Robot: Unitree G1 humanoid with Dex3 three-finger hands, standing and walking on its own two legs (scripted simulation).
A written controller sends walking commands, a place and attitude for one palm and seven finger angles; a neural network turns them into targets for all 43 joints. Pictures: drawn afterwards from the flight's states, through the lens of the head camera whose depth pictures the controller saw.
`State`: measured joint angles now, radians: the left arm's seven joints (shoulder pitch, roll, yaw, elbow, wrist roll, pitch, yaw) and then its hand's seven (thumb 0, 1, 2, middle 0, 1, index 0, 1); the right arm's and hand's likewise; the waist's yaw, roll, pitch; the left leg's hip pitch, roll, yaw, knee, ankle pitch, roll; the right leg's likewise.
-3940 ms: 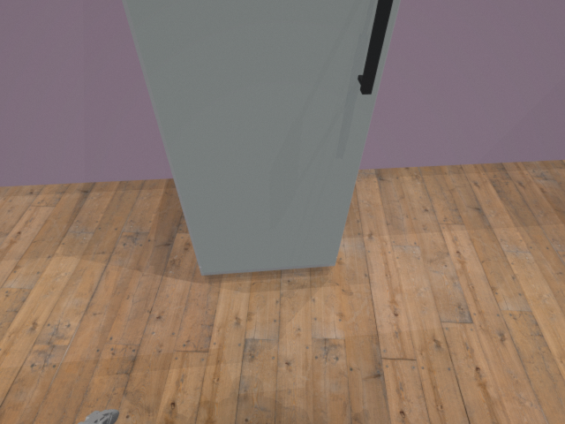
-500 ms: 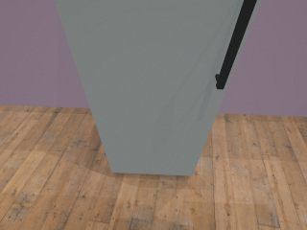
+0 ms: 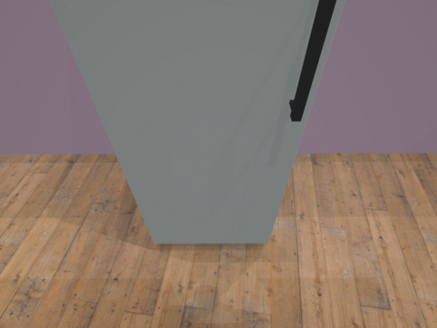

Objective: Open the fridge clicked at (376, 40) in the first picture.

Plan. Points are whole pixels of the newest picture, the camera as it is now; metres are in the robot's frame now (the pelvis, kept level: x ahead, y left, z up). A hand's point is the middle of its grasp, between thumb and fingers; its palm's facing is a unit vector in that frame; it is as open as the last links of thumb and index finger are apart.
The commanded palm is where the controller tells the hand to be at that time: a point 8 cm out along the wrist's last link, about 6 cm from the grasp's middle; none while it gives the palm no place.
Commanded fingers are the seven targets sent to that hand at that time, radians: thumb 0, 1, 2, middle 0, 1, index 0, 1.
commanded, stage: come to a stop and stand still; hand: right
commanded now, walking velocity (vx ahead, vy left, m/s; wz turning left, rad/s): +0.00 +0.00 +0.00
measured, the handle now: (307, 58) +0.56 -0.15 +0.22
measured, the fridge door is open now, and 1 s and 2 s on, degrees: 0 0 0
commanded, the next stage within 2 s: look again from close up in 0.30 s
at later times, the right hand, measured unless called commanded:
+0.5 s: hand out of the picture +0.02 -0.19 -0.17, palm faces +0.01 +0.97 -0.25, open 7.4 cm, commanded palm none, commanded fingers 0.00 -0.90 -0.90 0.20 0.30 0.20 0.30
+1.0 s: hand out of the picture +0.02 -0.16 -0.17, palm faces +0.02 +0.97 -0.22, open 7.4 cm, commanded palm none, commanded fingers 0.00 -0.90 -0.90 0.20 0.30 0.20 0.30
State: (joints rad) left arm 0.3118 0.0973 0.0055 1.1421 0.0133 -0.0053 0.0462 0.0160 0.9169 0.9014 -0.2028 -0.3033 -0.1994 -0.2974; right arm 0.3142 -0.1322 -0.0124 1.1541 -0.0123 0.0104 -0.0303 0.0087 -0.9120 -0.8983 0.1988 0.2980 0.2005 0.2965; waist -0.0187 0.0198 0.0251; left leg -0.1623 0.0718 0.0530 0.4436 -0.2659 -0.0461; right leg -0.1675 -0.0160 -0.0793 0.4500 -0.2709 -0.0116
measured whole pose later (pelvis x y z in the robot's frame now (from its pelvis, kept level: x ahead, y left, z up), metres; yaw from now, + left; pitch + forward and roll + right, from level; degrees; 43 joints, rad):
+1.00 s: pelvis +0.00 +0.03 +0.00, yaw +0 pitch -1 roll -1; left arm 0.23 0.18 0.00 1.10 0.01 -0.01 0.02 0.01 0.91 0.90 -0.20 -0.30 -0.20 -0.30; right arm 0.24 -0.19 0.00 1.09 -0.01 -0.01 -0.02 0.01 -0.91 -0.90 0.20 0.30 0.20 0.30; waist -0.01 0.00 0.04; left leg -0.18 0.04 0.07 0.49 -0.29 0.00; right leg -0.17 -0.05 -0.06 0.46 -0.27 0.03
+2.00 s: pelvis +0.07 +0.02 -0.02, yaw -2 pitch +0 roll -1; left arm 0.43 0.11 0.00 1.15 0.01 -0.02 0.02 0.01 0.91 0.90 -0.20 -0.30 -0.20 -0.30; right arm 0.25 -0.16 -0.05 1.03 -0.02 -0.04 -0.01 0.02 -0.93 -0.90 0.20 0.30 0.20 0.30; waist 0.00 -0.01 0.08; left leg -0.31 0.04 0.15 0.67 -0.32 0.06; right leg -0.18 -0.02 -0.06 0.69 -0.48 -0.01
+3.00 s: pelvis +0.07 +0.03 -0.01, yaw -1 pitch -1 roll +0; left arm 0.38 0.16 0.00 1.06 0.02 0.01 0.01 0.01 0.91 0.90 -0.20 -0.30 -0.20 -0.30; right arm 0.27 -0.18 0.00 0.98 -0.01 0.00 -0.03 0.01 -0.91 -0.90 0.20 0.30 0.20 0.30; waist 0.02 0.00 0.02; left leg -0.22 -0.01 0.09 0.54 -0.31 0.05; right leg -0.30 -0.07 -0.06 0.52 -0.20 0.03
